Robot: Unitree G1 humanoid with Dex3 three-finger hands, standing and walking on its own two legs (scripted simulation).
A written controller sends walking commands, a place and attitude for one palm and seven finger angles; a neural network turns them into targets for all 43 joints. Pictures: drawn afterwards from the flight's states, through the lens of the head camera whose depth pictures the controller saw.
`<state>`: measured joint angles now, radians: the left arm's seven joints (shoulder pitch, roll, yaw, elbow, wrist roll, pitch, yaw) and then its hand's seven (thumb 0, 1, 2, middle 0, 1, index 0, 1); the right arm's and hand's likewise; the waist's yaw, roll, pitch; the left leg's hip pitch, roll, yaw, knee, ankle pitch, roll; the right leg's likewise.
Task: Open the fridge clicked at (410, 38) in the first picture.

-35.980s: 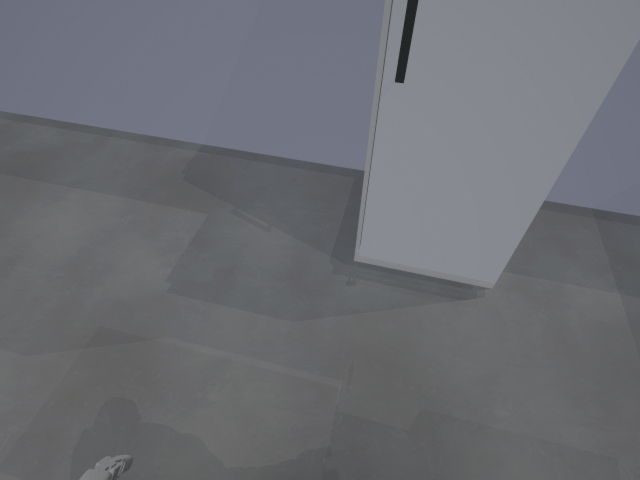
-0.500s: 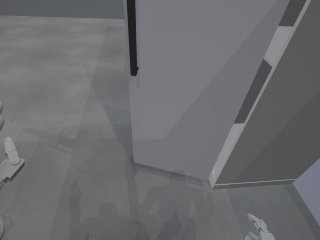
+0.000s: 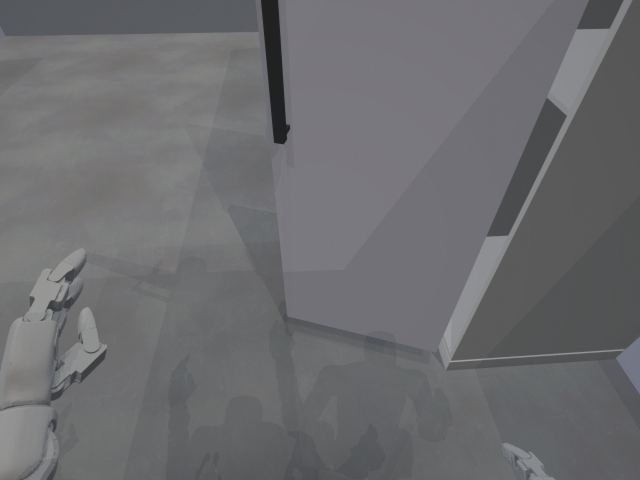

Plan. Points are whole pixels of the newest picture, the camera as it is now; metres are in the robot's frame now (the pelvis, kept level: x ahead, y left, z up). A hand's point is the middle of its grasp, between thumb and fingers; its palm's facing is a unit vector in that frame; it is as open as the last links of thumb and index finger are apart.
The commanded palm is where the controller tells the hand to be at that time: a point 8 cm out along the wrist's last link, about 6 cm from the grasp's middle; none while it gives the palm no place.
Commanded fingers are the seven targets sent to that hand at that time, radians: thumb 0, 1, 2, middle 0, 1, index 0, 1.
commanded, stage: let the arm hang, fingers relaxed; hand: left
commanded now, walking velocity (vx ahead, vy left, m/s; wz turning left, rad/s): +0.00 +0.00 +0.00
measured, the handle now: (277, 47) +0.75 +0.13 +0.23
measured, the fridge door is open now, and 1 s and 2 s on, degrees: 70 70 70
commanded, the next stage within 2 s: look to check the result in 1.04 s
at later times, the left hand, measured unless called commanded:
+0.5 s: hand out of the picture -0.01 +0.22 -0.16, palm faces +0.03 -0.97 -0.23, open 7.2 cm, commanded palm none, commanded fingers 0.00 0.90 0.90 -0.20 -0.30 -0.20 -0.30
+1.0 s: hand out of the picture +0.02 +0.21 -0.16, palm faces +0.00 -0.98 -0.18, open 7.3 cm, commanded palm none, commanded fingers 0.00 0.90 0.90 -0.20 -0.30 -0.20 -0.30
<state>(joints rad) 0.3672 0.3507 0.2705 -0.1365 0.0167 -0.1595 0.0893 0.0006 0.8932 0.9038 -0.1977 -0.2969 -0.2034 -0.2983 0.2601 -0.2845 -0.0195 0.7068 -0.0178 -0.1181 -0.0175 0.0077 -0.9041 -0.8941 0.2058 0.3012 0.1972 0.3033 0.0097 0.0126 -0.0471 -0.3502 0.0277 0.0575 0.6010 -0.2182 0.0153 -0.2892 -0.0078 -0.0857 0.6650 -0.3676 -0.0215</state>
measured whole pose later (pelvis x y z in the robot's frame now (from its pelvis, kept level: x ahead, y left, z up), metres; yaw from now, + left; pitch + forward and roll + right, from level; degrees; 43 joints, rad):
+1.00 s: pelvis +0.01 +0.04 +0.02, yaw +0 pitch +0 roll +0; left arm 0.23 0.16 -0.01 1.15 0.02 0.00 0.03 0.00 0.91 0.90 -0.20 -0.30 -0.20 -0.30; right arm 0.23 -0.16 0.00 1.13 -0.02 0.00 -0.03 0.00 -0.91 -0.89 0.20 0.30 0.20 0.30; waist -0.01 -0.01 0.02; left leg -0.18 -0.03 0.07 0.38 -0.20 0.06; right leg -0.14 -0.02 0.01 0.38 -0.23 0.02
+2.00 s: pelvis +0.02 +0.03 +0.02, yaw -1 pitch -1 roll +0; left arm 0.23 0.18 0.00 1.16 0.01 -0.01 0.03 0.00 0.91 0.90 -0.20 -0.30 -0.20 -0.30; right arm 0.23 -0.17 0.00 1.15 -0.01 -0.01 -0.03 0.00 -0.91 -0.89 0.20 0.30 0.20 0.30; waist -0.01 -0.01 0.04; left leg -0.14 -0.02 0.08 0.36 -0.21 0.04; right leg -0.10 0.00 0.01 0.35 -0.23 0.01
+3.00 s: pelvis +0.02 +0.03 +0.02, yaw +0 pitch -1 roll +0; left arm 0.16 0.26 0.00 1.15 0.01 -0.02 0.02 0.00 0.90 0.90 -0.20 -0.30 -0.20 -0.30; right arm 0.15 -0.25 0.00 1.15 -0.01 -0.01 -0.02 0.00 -0.91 -0.89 0.21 0.30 0.20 0.30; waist -0.01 -0.01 0.05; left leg -0.12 -0.02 0.07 0.32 -0.19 0.04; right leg -0.08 0.00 0.00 0.31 -0.21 0.00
